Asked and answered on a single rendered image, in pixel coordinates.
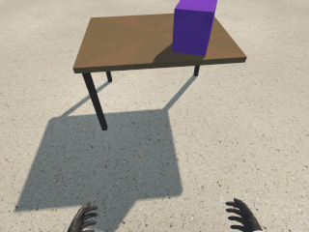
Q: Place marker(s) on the table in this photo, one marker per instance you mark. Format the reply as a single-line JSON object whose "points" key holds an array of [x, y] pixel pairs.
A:
{"points": [[141, 42]]}

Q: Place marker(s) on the carton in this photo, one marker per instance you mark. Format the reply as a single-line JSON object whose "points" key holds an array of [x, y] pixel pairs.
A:
{"points": [[192, 25]]}

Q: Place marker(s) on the left robot hand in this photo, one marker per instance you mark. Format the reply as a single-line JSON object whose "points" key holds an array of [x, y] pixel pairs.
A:
{"points": [[78, 224]]}

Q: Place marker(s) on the right robot hand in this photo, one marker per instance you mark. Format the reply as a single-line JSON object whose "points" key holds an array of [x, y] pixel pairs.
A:
{"points": [[246, 217]]}

